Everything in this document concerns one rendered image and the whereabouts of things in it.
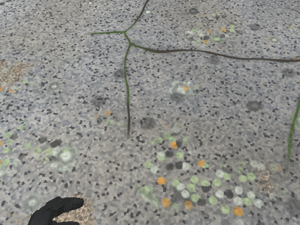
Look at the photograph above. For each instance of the left robot hand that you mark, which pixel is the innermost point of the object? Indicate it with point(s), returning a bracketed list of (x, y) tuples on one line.
[(53, 209)]

